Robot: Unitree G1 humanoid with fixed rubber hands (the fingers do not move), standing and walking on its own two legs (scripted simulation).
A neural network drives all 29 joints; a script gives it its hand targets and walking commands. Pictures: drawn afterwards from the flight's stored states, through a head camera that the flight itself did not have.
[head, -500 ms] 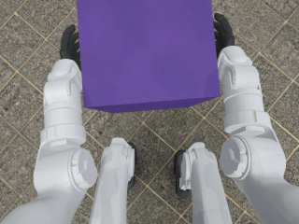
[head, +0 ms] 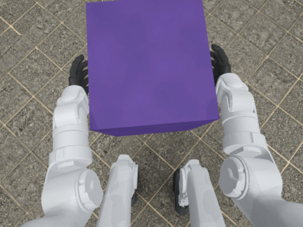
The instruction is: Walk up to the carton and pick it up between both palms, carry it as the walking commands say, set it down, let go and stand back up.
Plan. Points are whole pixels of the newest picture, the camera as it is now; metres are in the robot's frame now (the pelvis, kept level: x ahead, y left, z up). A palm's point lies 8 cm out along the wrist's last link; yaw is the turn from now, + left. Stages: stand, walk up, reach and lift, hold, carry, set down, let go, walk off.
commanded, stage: reach and lift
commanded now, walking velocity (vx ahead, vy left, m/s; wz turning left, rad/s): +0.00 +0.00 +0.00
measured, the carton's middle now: (149, 80) +0.50 +0.05 -0.13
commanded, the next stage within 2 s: none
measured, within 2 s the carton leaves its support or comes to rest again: neither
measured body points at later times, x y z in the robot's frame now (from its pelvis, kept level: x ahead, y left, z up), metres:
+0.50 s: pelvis +0.02 +0.00 +0.07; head +0.24 +0.01 +0.46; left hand +0.44 +0.22 +0.00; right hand +0.49 -0.13 +0.00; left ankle +0.10 +0.13 -0.53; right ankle +0.08 -0.12 -0.53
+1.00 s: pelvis +0.04 +0.00 +0.13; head +0.22 +0.01 +0.54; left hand +0.42 +0.22 +0.08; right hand +0.47 -0.14 +0.08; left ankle +0.10 +0.13 -0.53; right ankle +0.08 -0.12 -0.53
